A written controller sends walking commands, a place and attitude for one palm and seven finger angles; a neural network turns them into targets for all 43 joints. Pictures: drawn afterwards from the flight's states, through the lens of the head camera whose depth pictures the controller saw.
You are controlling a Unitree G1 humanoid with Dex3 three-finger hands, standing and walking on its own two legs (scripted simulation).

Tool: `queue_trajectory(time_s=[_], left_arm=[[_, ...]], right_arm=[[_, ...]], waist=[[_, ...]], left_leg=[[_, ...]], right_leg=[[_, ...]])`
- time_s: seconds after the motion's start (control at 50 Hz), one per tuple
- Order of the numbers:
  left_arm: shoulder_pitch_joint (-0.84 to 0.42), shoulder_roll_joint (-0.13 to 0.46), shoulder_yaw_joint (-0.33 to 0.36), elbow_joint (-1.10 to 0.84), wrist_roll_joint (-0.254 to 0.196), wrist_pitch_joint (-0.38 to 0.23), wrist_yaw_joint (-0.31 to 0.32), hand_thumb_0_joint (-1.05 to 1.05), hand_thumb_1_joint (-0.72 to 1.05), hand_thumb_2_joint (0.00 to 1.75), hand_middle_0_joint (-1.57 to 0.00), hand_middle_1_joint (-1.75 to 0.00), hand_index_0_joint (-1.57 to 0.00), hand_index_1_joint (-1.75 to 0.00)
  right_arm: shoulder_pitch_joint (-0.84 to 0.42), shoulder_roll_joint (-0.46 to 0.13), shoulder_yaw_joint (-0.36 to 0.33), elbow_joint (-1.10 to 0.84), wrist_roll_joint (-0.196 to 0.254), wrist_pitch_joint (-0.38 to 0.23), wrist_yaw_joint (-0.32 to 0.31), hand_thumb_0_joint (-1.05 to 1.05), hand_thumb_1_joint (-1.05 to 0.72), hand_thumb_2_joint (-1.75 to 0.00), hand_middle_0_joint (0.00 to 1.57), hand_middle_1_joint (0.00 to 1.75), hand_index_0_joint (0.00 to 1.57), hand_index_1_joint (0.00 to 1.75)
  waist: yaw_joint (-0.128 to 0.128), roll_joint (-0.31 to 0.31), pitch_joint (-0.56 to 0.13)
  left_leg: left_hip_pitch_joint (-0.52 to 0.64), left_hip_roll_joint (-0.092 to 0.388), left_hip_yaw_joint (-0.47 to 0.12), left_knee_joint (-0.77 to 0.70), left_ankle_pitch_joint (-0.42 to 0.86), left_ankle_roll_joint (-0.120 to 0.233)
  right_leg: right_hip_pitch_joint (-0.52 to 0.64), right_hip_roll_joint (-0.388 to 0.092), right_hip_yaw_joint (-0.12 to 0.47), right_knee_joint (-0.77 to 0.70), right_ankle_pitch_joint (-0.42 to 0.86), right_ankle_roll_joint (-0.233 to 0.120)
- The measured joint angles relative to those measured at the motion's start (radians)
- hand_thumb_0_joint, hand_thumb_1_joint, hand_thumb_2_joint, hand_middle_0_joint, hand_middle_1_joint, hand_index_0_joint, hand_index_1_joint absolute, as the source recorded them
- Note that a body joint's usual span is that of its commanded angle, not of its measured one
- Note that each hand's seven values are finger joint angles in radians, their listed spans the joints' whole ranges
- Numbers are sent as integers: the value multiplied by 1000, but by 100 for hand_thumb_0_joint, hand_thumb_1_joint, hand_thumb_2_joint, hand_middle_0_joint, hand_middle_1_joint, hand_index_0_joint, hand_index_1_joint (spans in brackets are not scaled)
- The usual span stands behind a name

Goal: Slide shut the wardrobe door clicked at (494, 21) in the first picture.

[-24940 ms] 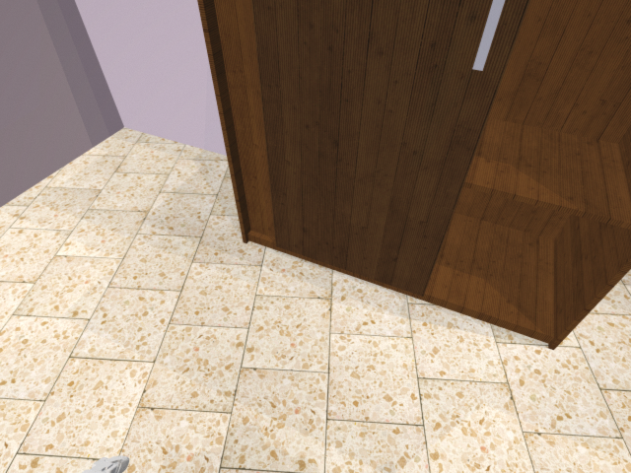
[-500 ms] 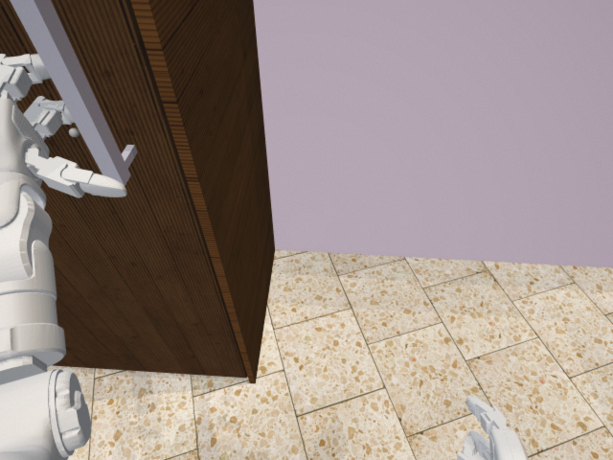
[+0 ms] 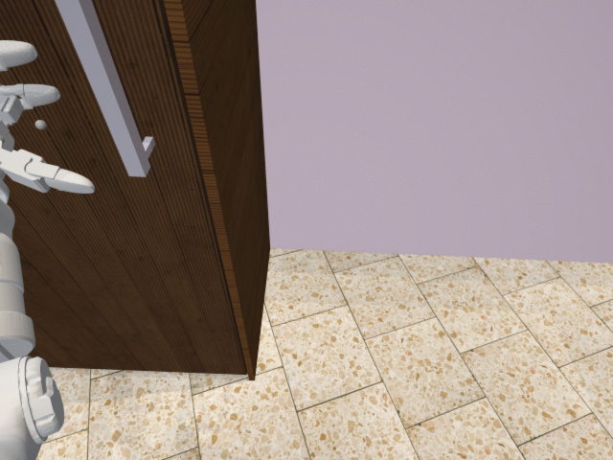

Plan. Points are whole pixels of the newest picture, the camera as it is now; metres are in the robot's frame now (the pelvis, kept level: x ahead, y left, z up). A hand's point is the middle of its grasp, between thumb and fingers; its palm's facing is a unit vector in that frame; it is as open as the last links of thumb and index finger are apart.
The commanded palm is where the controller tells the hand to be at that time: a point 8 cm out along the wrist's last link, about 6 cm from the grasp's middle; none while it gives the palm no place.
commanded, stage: slip the hand off the handle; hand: left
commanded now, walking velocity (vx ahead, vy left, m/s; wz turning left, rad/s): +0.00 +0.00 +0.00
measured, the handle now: (112, 71) +0.45 +0.24 +0.28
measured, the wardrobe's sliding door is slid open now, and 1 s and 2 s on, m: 0.00 0.00 0.00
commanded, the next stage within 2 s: draw the hand back to the body in 0.54 s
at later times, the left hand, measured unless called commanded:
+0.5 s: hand out of the picture +0.29 +0.30 +0.24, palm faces +0.33 -0.94 -0.09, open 14.7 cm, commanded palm +0.26 +0.33 +0.24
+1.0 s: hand out of the picture +0.24 +0.28 +0.23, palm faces +0.06 -1.00 -0.07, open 14.7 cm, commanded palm +0.21 +0.32 +0.22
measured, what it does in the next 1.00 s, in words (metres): stands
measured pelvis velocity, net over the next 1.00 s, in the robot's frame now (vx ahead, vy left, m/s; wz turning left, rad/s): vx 0.00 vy -0.02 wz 0.03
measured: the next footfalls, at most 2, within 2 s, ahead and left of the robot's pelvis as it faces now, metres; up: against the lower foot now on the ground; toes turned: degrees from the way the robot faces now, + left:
none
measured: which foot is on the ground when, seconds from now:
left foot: down 0.00-1.00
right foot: down 0.00-1.00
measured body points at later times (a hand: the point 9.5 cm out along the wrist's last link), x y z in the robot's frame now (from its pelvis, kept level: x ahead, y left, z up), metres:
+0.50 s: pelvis -0.01 +0.00 +0.00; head -0.03 +0.01 +0.45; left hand +0.27 +0.35 +0.25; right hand +0.20 -0.21 -0.06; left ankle +0.03 +0.06 -0.73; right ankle -0.01 -0.11 -0.73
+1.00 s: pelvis +0.00 -0.02 +0.00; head -0.06 -0.03 +0.45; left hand +0.23 +0.33 +0.23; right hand +0.20 -0.24 -0.05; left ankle +0.03 +0.06 -0.73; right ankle -0.01 -0.11 -0.73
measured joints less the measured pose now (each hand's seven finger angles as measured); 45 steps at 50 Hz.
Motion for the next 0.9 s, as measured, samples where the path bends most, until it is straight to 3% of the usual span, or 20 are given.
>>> queue_trajectory(time_s=[0.14, 0.22, 0.44, 0.54, 0.68, 0.7, 0.82, 0.9], left_arm=[[176, -89, 23, -229, -27, 21, 34, -2, -55, 20, -27, -116, -25, -115], [226, -119, 20, -341, -26, 51, 68, -2, -55, 20, -26, -115, -25, -115], [282, -150, -59, -473, -50, 164, 63, -2, -56, 20, -25, -115, -25, -115], [321, -157, -60, -508, -51, 174, 65, -2, -56, 20, -25, -115, -25, -115], [355, -130, -9, -512, -63, 169, 55, -2, -56, 20, -25, -115, -25, -115], [352, -120, -2, -498, -73, 182, 35, -2, -56, 20, -25, -115, -25, -115], [396, -51, 2, -472, -125, 416, -141, -2, -55, 20, -25, -115, -25, -115], [454, -41, 11, -500, -179, 480, -251, -2, -55, 20, -25, -115, -25, -115]], right_arm=[[-35, 15, 8, -18, -5, -17, 6, 1, -90, -90, 20, 30, 20, 30], [-71, 28, 15, -31, -7, -39, 5, 1, -90, -90, 20, 30, 20, 30], [-177, 32, 40, -50, 5, -67, -16, 1, -90, -90, 20, 30, 20, 30], [-198, 44, 53, -54, 3, -69, -17, 1, -90, -90, 20, 30, 20, 30], [-180, 46, 61, -45, 1, -67, -18, 1, -90, -90, 20, 30, 20, 30], [-175, 43, 63, -39, 7, -65, -20, 1, -90, -90, 20, 30, 20, 30], [-146, 7, 63, -43, 49, -51, -34, 1, -90, -90, 20, 30, 20, 30], [-148, -11, 62, -57, 58, -57, -22, 1, -90, -90, 20, 30, 20, 30]], waist=[[15, -1, 4], [36, -5, 7], [93, 9, 7], [97, 4, 12], [94, 4, 23], [94, 6, 25], [86, 40, 19], [79, 56, 5]], left_leg=[[38, -5, 18, -11, -1, 10], [55, -11, 11, -13, 1, 10], [94, -35, -27, -31, 22, 10], [111, -32, -31, -38, 25, 3], [121, -19, -36, -40, 26, -9], [123, -17, -38, -42, 26, -10], [154, -11, -42, -57, 26, -14], [175, -9, -39, -56, 19, -15]], right_leg=[[29, -5, 19, -3, 2, 11], [48, -11, 11, 0, -1, 13], [97, -31, -28, -9, -3, 13], [113, -27, -31, -14, -2, 6], [127, -13, -35, -27, 3, -6], [132, -11, -36, -31, 4, -8], [170, -3, -38, -65, 14, -12], [191, -1, -34, -67, 10, -11]])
